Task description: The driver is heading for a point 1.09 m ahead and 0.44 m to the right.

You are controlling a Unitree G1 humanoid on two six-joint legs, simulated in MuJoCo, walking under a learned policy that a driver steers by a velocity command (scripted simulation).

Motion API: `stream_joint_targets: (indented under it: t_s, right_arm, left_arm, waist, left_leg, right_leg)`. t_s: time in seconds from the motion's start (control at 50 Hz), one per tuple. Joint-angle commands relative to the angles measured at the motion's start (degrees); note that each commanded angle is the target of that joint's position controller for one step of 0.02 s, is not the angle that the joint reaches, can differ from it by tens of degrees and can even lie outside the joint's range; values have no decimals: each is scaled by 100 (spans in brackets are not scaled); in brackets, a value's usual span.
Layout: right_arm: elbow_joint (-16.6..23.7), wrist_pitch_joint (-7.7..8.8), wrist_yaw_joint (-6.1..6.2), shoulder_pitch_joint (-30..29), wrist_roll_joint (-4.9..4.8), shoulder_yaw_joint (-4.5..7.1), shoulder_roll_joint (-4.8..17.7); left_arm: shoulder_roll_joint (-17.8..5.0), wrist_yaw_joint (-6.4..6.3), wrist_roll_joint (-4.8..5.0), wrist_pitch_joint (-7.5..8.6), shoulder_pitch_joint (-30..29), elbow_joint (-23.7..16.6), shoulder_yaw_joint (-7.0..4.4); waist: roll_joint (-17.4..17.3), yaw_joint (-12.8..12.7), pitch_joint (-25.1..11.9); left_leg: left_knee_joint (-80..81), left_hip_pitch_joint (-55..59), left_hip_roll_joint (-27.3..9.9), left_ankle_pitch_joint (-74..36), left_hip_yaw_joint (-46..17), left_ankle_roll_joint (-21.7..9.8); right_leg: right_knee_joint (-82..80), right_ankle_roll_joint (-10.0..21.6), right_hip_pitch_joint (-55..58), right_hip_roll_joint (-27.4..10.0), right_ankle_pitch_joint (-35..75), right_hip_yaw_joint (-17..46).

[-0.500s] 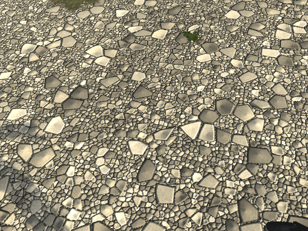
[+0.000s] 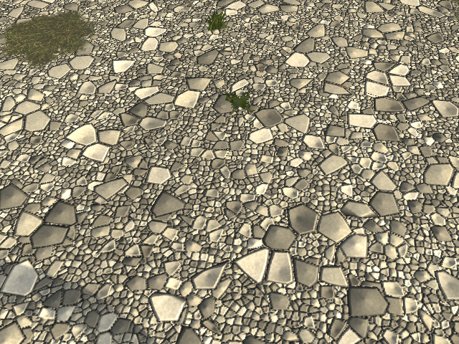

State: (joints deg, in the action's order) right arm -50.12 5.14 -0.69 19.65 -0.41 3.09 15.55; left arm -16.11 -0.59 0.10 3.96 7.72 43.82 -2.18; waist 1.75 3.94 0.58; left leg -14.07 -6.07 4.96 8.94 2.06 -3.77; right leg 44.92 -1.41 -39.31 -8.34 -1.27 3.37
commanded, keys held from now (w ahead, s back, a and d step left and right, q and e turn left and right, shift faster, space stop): w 0.38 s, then w+e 0.62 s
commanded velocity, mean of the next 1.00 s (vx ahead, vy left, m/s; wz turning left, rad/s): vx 0.50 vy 0.00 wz -0.24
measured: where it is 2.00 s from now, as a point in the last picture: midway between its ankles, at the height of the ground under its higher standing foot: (319, 199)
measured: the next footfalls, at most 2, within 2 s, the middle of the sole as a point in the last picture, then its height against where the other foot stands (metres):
right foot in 0.18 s outside the picture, level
left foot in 0.70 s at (211, 327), level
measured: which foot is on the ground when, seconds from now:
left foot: down 0.00-0.20, up 0.22-0.68, down 0.70-1.00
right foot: up 0.00-0.16, down 0.18-0.70, up 0.72-1.00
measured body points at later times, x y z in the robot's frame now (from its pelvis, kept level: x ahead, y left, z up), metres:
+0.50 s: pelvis +0.26 -0.08 +0.00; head +0.28 -0.10 +0.45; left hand +0.27 +0.19 -0.11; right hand +0.43 -0.34 -0.11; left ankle +0.41 +0.10 -0.68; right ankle +0.21 -0.16 -0.75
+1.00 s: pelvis +0.52 -0.05 +0.00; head +0.54 -0.06 +0.45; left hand +0.74 +0.18 -0.10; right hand +0.49 -0.34 -0.13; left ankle +0.52 +0.06 -0.75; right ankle +0.59 -0.24 -0.67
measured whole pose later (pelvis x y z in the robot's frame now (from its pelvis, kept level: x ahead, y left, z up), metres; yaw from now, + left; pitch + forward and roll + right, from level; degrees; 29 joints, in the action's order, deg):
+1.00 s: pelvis +0.52 -0.05 +0.00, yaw -16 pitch +1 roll +3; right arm -51.7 5.7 -0.4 15.7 0.6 4.1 15.5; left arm -17.9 -0.3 1.4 1.2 11.7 41.4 -4.8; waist 2.7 3.0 1.7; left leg -15.1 -4.5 1.2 11.1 9.2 -1.5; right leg 55.8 0.1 -39.6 -7.0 -8.0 3.5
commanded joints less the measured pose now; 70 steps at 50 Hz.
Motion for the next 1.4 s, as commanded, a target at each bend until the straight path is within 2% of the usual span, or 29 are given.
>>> stream_joint_targets:
  t_s: [0.02,0.1,0.16,0.18,0.2,0.22,0.24,0.3,0.38,0.5,0.62,0.66,0.7,0.72,0.74,0.76,0.78,0.8,0.88,1.02,1.12,1.18,1.22,1.24,1.26,1.28,1.3,1.32,1.4]
  right_arm:
    - [330,60,50,-195,-75,216,1045]
    - [153,-72,44,74,-102,226,1083]
    - [131,-186,53,-34,-76,188,1026]
    - [203,-179,53,-21,6,70,715]
    - [433,-60,32,389,44,-101,199]
    - [386,59,27,283,-19,-67,408]
    - [462,119,-5,-97,-170,61,872]
    - [531,49,19,-551,-50,86,750]
    - [517,-127,43,-586,3,52,494]
    - [897,-7,-13,-1848,30,-13,295]
    - [1122,153,-163,-2485,-35,17,484]
    - [1039,198,-156,-2161,-38,84,652]
    - [678,227,-66,-721,30,292,1072]
    - [592,188,-15,157,76,399,1520]
    - [525,111,-52,230,80,398,1575]
    - [598,99,-43,-39,24,255,968]
    - [623,93,-23,-388,-9,179,705]
    - [622,96,-33,-718,24,131,574]
    - [467,179,-11,-1121,105,160,499]
    - [265,126,88,-911,74,278,902]
    - [121,-55,105,-501,-62,364,1170]
    - [142,-178,128,-576,-154,441,1394]
    - [193,-235,151,-605,-139,374,1231]
    - [397,-183,129,-354,137,172,586]
    - [652,34,64,-281,99,42,389]
    - [756,183,-1,-990,-143,180,964]
    - [845,272,-25,-1196,-217,166,955]
    - [747,298,28,-1155,-98,157,874]
    - [680,70,42,-941,93,209,798]
  left_arm:
    - [-278,55,50,86,-396,-388,-27]
    - [-425,178,94,149,-733,-602,-54]
    - [-715,194,83,197,197,-383,-211]
    - [-1082,148,48,203,1157,-162,-358]
    - [-1790,122,-48,155,1779,-68,-531]
    - [-1379,168,-7,148,2065,-19,-435]
    - [-1046,178,-8,160,1676,-84,-315]
    - [-588,197,-50,169,767,-236,-164]
    - [-690,185,-26,264,816,-93,-213]
    - [-846,35,72,137,1383,208,-271]
    - [-925,-65,130,-8,1717,410,-342]
    - [-990,-86,114,-64,1628,398,-386]
    - [-743,-74,42,-90,1472,263,-291]
    - [-305,-71,-105,-58,1700,83,-159]
    - [16,-49,124,39,2328,-36,-69]
    - [-656,-64,275,47,1914,48,-229]
    - [-858,-71,282,21,1403,-80,-300]
    - [-773,-83,216,-21,1244,-93,-308]
    - [-360,-22,174,-228,1213,-223,-303]
    - [-234,153,121,-201,217,-663,-218]
    - [-278,324,120,-223,-533,-1067,-193]
    - [-558,350,88,-274,-177,-1126,-335]
    - [-1125,250,120,-326,1538,-662,-678]
    - [-1738,128,168,-366,1936,-580,-818]
    - [-1881,191,127,-238,1711,-869,-751]
    - [-1329,263,98,-130,1649,-872,-591]
    - [-1150,265,72,-60,1466,-836,-526]
    - [-1006,250,74,-37,1067,-877,-480]
    - [-834,141,16,7,649,-1022,-395]
  waist:
    - [-352,-43,235]
    - [-460,40,249]
    - [-532,-526,-201]
    - [-190,-903,-936]
    - [1255,-858,-1668]
    - [1361,-1015,-1926]
    - [819,-964,-1221]
    - [347,-529,-265]
    - [245,-349,-115]
    - [170,-672,169]
    - [304,-711,304]
    - [435,-500,145]
    - [277,178,-887]
    - [-732,325,-1859]
    - [-2302,-1,-2362]
    - [-1418,122,-1580]
    - [-985,99,-842]
    - [-626,-85,-464]
    - [-814,-446,-16]
    - [-449,-199,251]
    - [-423,15,473]
    - [-646,-349,94]
    - [-370,-1242,-818]
    - [980,-1050,-1141]
    - [1418,-751,-2100]
    - [535,-1088,-1734]
    - [427,-955,-1042]
    - [-71,-676,-674]
    - [64,-276,-395]
  left_leg:
    - [761,-670,-1575,28,-857,-914]
    - [283,127,-1880,56,-1013,-779]
    - [-886,212,-1673,-1185,-841,-494]
    - [-2324,-327,-1309,-1266,-479,-283]
    - [-4583,-2599,-433,440,85,201]
    - [-5514,-3544,-252,2362,-653,229]
    - [-5936,-4042,-590,2021,-841,125]
    - [-5151,-3534,-1225,781,-637,134]
    - [-4517,-3327,-1255,88,-546,350]
    - [-2313,-3175,-966,-1311,-422,535]
    - [-1326,-2717,-749,-1133,-568,401]
    - [-1223,-2081,-655,-709,-477,280]
    - [-1291,209,-919,-697,-597,-103]
    - [-1556,2100,-2157,-616,-1932,-504]
    - [-606,3079,-3013,840,-4338,-1155]
    - [-292,2442,-2778,1699,-4021,-927]
    - [-193,1624,-2610,1498,-3095,-703]
    - [-32,864,-2369,874,-2473,-623]
    - [561,-303,-2022,-247,-1069,-660]
    - [717,0,-1920,-1142,267,-625]
    - [450,823,-2188,-1403,630,-449]
    - [-651,1149,-2204,-3661,914,-264]
    - [-3073,192,-1810,-3864,1197,67]
    - [-5119,-1897,-1235,-109,1206,394]
    - [-6453,-3431,-264,2670,-152,527]
    - [-6656,-4057,-589,2233,-725,411]
    - [-6306,-4179,-814,1707,-636,269]
    - [-5801,-3815,-1065,1278,-659,266]
    - [-4765,-2909,-1192,579,-604,525]
  right_leg:
    - [-750,-82,684,157,519,-186]
    - [-1376,129,687,293,-120,-195]
    - [-1827,448,2061,605,-590,-485]
    - [-1722,723,3475,191,-484,-49]
    - [-2033,1588,5564,-1221,-1045,2356]
    - [-2787,1869,5880,-1457,-1804,3809]
    - [-2829,1633,5370,-1321,-2042,3142]
    - [-3258,1353,3642,-667,-935,1539]
    - [-3649,1442,3241,-460,315,774]
    - [-3698,1301,3341,-176,415,401]
    - [-3153,1194,3830,-473,228,887]
    - [-2768,1100,3864,-494,640,1018]
    - [-1039,811,3165,69,1046,696]
    - [871,543,1740,722,-869,285]
    - [2317,343,32,1193,-3458,306]
    - [2876,342,-454,786,-3154,604]
    - [2852,358,-562,559,-2593,424]
    - [2692,322,-289,333,-2151,344]
    - [2178,228,266,-30,-1496,253]
    - [230,169,104,29,154,-64]
    - [-663,391,72,183,-144,-442]
    - [-825,713,908,656,-995,-867]
    - [-1299,1108,3430,1147,-664,-905]
    - [-1508,1675,5086,-157,-758,1298]
    - [-2607,2660,6095,-1137,-2006,4443]
    - [-2954,2308,5919,-1067,-2067,4039]
    - [-2916,2082,5222,-866,-1702,3197]
    - [-2890,1871,4397,-588,-1113,2550]
    - [-3197,1803,3042,-152,388,1622]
